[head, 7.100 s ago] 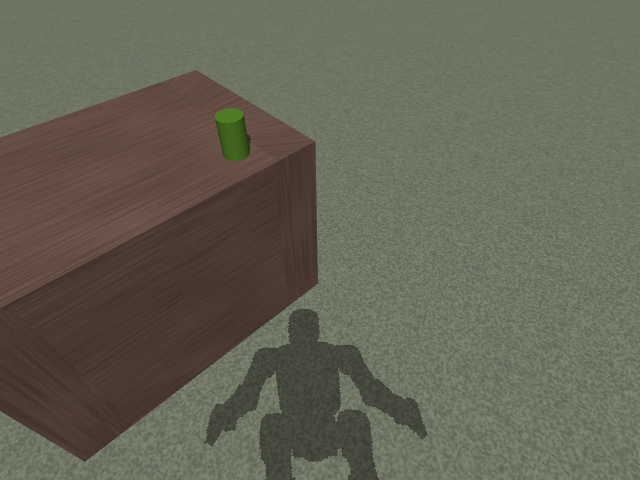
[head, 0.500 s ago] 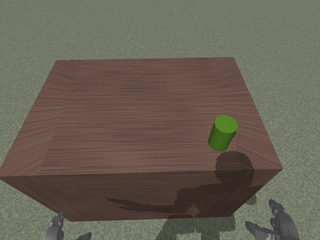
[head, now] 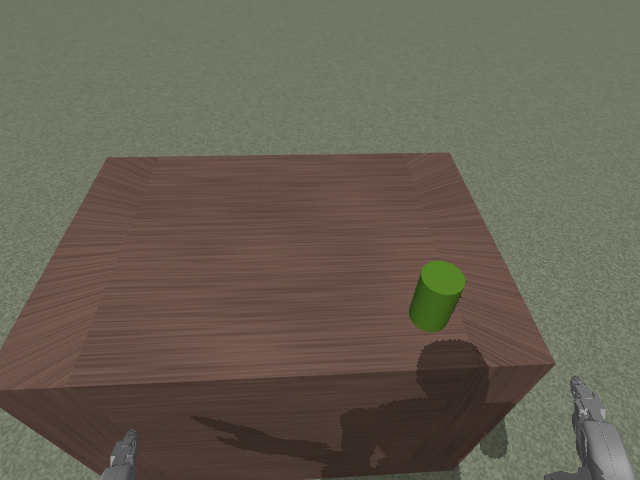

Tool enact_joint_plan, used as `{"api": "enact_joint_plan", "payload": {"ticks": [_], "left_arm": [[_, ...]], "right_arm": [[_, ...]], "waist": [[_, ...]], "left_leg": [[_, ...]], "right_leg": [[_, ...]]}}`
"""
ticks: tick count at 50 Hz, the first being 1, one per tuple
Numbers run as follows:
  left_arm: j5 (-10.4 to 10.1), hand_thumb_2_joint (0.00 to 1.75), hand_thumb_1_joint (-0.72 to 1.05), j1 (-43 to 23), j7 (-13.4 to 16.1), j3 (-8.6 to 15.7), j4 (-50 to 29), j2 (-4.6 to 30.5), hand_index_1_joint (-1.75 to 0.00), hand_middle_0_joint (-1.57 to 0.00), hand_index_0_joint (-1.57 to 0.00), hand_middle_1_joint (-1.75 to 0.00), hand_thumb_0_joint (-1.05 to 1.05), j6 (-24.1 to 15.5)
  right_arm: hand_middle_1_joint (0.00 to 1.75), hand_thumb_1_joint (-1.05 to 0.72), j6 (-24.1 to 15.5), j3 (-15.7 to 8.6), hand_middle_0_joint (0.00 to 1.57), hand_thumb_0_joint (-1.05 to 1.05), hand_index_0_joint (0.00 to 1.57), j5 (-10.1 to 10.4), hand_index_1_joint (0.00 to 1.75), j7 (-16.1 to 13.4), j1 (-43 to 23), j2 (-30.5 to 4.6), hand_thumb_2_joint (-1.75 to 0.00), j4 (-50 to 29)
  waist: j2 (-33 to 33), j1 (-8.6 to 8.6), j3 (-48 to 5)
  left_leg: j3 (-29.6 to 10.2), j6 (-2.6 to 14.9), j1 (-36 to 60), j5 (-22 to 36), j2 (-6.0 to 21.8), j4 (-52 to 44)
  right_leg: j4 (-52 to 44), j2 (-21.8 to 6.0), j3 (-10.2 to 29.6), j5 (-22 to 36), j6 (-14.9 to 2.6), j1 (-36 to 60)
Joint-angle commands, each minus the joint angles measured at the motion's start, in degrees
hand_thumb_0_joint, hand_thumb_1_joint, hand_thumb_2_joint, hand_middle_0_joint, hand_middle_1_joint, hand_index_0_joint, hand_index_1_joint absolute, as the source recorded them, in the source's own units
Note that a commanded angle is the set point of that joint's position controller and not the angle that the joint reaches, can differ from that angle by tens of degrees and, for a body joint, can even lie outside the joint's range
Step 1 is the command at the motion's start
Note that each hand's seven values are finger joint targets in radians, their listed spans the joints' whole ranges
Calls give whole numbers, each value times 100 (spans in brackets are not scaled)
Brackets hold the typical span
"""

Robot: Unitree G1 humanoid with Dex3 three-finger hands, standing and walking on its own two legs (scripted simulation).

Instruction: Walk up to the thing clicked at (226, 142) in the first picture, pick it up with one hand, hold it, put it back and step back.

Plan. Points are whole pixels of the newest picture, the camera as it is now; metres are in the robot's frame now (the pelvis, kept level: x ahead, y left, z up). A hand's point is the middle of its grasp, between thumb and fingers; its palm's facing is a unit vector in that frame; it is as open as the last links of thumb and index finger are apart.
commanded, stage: rise first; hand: right
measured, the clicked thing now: (435, 297) +0.43 -0.20 -0.07
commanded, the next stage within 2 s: go down in 0.78 s
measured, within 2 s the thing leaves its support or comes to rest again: neither
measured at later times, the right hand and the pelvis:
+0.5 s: hand (569, 449) +0.17 -0.26 +0.02, palm faces +0.29 +0.89 -0.35, open 17.5 cm; pelvis -0.01 +0.00 +0.00, yaw +0 degrees
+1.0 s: hand (579, 452) +0.16 -0.25 +0.04, palm faces +0.29 +0.89 -0.35, open 17.4 cm; pelvis -0.02 +0.00 +0.00, yaw +0 degrees
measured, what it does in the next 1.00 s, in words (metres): stands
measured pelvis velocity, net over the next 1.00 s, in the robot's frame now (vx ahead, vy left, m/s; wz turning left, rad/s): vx -0.02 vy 0.00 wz -0.01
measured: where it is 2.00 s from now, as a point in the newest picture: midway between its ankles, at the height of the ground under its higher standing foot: outside the picture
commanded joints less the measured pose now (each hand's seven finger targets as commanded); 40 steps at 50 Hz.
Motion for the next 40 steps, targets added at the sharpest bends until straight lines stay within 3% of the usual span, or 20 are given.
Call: {"api": "enact_joint_plan", "payload": {"ticks": [1,5,6,8,11,13,16,19,22,24,26,28,29,30,32,33,35,37,39,40], "left_arm": [[16,4,-53,-434,62,355,-868,888,-6,-6,-6,-6,0,-237],[36,5,-54,-355,36,255,-816,687,-6,-6,-6,-6,0,-236],[34,5,-54,-463,49,346,-965,823,-6,-6,-6,-6,0,-255],[41,5,-54,-360,16,192,-826,648,-6,-6,-6,-6,0,-244],[68,6,-54,-518,50,528,-1019,1008,-6,-6,-6,-6,0,-287],[62,6,-54,-378,20,339,-889,771,-6,-6,-6,-6,0,-278],[83,6,-55,-456,19,544,-820,908,-6,-5,-5,-6,0,-299],[67,6,-55,-330,-21,315,-789,638,-6,-6,-6,-6,0,-322],[85,7,-55,-471,3,664,-954,1057,-6,-5,-5,-6,0,-364],[75,6,-55,-343,-50,375,-737,673,-6,-6,-5,-6,0,-364],[73,6,-55,-408,-12,653,-805,951,-6,-5,-5,-6,0,-402],[80,7,-55,-516,-66,327,-807,607,-6,-5,-5,-6,0,-416],[78,7,-55,-508,-61,386,-850,675,-6,-5,-5,-6,0,-438],[70,6,-55,-398,-20,679,-754,930,-6,-5,-5,-6,0,-437],[85,6,-55,-466,-33,605,-846,909,-6,-5,-5,-6,0,-469],[89,7,-55,-466,-57,455,-918,747,-6,-5,-5,-6,0,-487],[88,7,-56,-326,-31,672,-739,915,-6,-5,-5,-6,0,-490],[87,7,-56,-370,-76,522,-791,778,-6,-5,-5,-6,0,-514],[85,8,-56,-368,-80,669,-649,853,-7,-5,-5,-6,0,-509],[86,8,-56,-387,-96,552,-619,743,-7,-5,-5,-6,0,-513]], "right_arm": [[6,55,-356,-536,4,0,5,11,6,-53,-317,-1113,-5,-1442],[6,55,-428,-585,4,0,5,-17,6,-50,-124,-1064,-5,-1739],[6,55,-448,-599,4,0,5,-14,6,-53,-186,-1101,-5,-1884],[6,54,-484,-575,4,0,5,-25,6,-35,58,-1044,-5,-1939],[6,55,-549,-669,4,0,5,-23,6,-34,11,-1099,-5,-2238],[6,56,-611,-718,4,0,5,-19,6,-25,101,-1121,-5,-2345],[6,56,-638,-601,4,0,5,-29,6,7,290,-951,-5,-2382],[6,54,-720,-621,5,0,5,-25,6,23,262,-963,-5,-2573],[6,55,-764,-731,5,0,5,-20,6,30,296,-1064,-5,-2665],[6,55,-816,-633,5,0,5,-12,6,60,313,-934,-5,-2785],[6,55,-850,-771,5,0,5,-5,6,47,331,-1070,-5,-2831],[6,56,-906,-677,5,0,5,-14,6,74,292,-967,-5,-2985],[6,55,-926,-681,5,0,5,-8,6,75,293,-932,-5,-2921],[6,56,-928,-790,5,0,5,-7,6,61,297,-1054,-5,-2860],[6,56,-968,-823,5,0,5,-5,6,64,277,-1092,-5,-2992],[6,55,-995,-656,5,0,5,-17,6,83,336,-922,-5,-3050],[6,56,-1002,-770,5,0,5,-8,6,73,460,-1010,-5,-2962],[6,55,-1029,-662,5,0,5,-7,6,104,520,-917,-5,-3113],[6,55,-1057,-770,5,0,5,-11,6,103,635,-986,-5,-3086],[6,56,-1062,-669,5,0,5,-11,6,126,658,-902,-5,-3081]], "waist": [[100,62,-459],[40,6,-442],[120,28,-493],[89,-47,-403],[70,20,-515],[115,-58,-425],[31,-16,-358],[26,-53,-294],[92,-12,-299],[-13,-70,-144],[104,-13,-160],[-4,-70,-152],[121,-31,-170],[114,2,-185],[-19,-37,-231],[97,-28,-223],[55,-32,-198],[-33,-79,-125],[-10,-90,-145],[67,-76,-92]], "left_leg": [[139,-34,97,1588,-63,-310],[122,-31,184,1507,-38,-334],[138,-36,201,1496,-39,-342],[132,-41,211,1441,-24,-369],[148,-16,232,1368,-52,-361],[151,-18,273,1314,-38,-393],[167,7,194,1255,-61,-377],[174,15,201,1119,-65,-419],[176,5,185,1018,-59,-453],[179,18,149,921,-60,-481],[167,6,97,834,-49,-498],[160,12,138,765,-46,-526],[177,20,137,735,-71,-509],[185,22,125,750,-81,-508],[163,27,147,801,-55,-509],[188,30,176,830,-75,-489],[179,31,166,872,-72,-493],[190,40,128,809,-77,-482],[202,40,138,782,-79,-471],[201,31,104,768,-81,-494]], "right_leg": [[-216,221,-253,1502,-259,367],[-230,231,-262,1432,-259,363],[-248,236,-252,1419,-260,373],[-257,257,-276,1361,-263,329],[-279,227,-248,1333,-246,438],[-299,253,-251,1277,-249,409],[-321,217,-233,1255,-243,396],[-351,225,-236,1137,-243,338],[-377,222,-232,1033,-252,370],[-396,237,-240,954,-248,302],[-397,247,-245,850,-260,322],[-410,255,-242,792,-261,294],[-421,222,-230,784,-255,297],[-430,210,-217,792,-255,319],[-408,239,-233,842,-251,372],[-413,210,-214,888,-248,382],[-411,223,-224,910,-253,358],[-423,231,-236,857,-240,289],[-417,217,-219,857,-237,287],[-412,224,-219,842,-249,260]]}}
